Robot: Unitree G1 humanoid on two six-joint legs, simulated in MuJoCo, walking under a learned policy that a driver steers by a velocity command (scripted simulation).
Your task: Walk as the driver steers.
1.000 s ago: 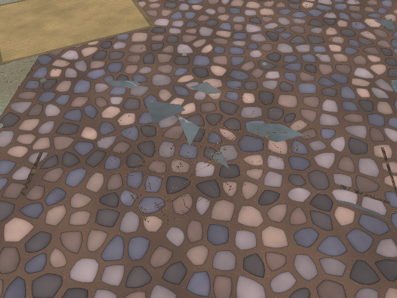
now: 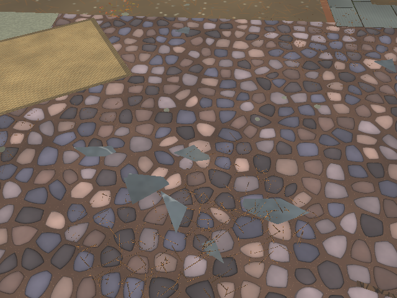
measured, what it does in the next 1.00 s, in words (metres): walks ahead, turning left: right foot, then left foot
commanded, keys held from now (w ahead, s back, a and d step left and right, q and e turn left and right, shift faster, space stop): w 0.22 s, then w+q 0.78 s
